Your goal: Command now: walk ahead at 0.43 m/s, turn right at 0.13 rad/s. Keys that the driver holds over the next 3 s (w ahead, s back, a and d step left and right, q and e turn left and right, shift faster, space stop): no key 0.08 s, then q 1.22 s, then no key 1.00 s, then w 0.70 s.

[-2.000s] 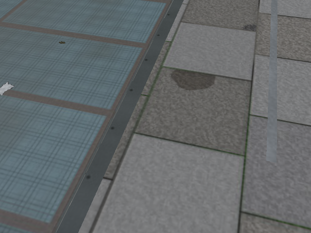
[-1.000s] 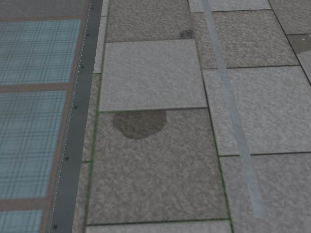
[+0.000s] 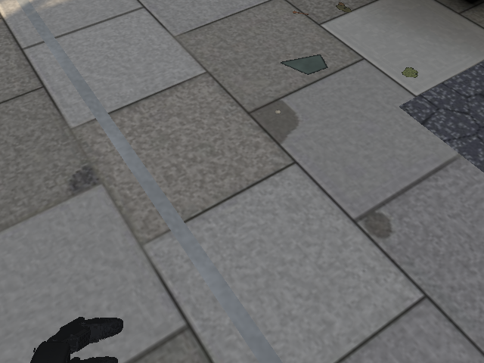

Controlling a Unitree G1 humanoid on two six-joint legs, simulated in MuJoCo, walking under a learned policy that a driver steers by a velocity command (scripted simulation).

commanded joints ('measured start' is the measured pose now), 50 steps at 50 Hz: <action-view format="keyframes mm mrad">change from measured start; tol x16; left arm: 1 402 292 94 34 15 5 23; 10 98 125 43 77 35 -37 29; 45 206 221 83 123 18 25 55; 50 26 145 56 54 17 33 74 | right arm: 1 26 -49 19 -92 -23 -45 3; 19 -249 -71 -15 -209 -18 48 25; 24 -81 -269 -86 -223 -34 45 4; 50 -143 -165 -78 -308 -14 107 -36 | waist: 1 179 -227 -452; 4 119 -51 -158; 10 23 -79 -93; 22 54 -55 -88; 25 28 311 -313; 28 61 62 -181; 44 113 168 -147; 46 52 -283 -97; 50 40 -114 -58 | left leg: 1 -640 -97 -152 763 -168 18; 13 -469 21 -169 318 341 -16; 21 -474 -23 -98 112 217 55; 22 -389 -53 -78 22 298 79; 24 -17 167 -451 -26 1073 253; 25 118 315 -716 -87 1076 442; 29 -137 155 -474 -151 603 284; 43 -251 47 -606 -113 329 210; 46 -616 -230 -276 301 -160 59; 50 -643 -131 -277 717 1 -27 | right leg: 1 890 -410 735 -180 214 -301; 3 652 -323 410 -162 487 -228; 8 267 -225 114 -295 587 -176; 22 415 -245 -60 -35 455 -57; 23 361 -168 -105 126 379 8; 25 -113 101 -4 655 -597 133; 26 -140 48 119 736 -583 120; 43 189 64 100 -69 -144 115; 47 306 -408 555 -286 143 -209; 50 320 -246 280 -233 138 -101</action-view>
